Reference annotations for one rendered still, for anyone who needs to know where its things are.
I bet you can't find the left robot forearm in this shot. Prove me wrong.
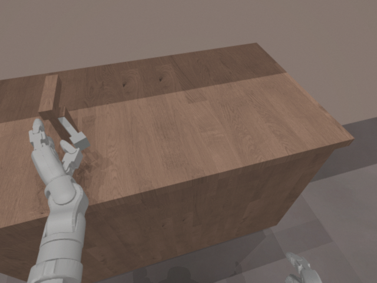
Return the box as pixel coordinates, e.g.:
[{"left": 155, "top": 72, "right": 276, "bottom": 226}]
[{"left": 27, "top": 175, "right": 89, "bottom": 283}]

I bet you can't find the counter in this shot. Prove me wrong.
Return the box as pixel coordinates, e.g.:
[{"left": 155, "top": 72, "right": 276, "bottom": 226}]
[{"left": 0, "top": 43, "right": 355, "bottom": 283}]

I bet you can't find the tap lever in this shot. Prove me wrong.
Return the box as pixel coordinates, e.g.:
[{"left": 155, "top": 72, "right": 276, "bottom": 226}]
[{"left": 58, "top": 117, "right": 90, "bottom": 151}]

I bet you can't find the right robot hand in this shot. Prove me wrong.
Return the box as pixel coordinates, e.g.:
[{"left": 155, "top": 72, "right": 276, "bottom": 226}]
[{"left": 285, "top": 252, "right": 322, "bottom": 283}]

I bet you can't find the left robot hand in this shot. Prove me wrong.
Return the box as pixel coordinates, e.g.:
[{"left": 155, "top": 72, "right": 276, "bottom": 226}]
[{"left": 29, "top": 119, "right": 83, "bottom": 186}]

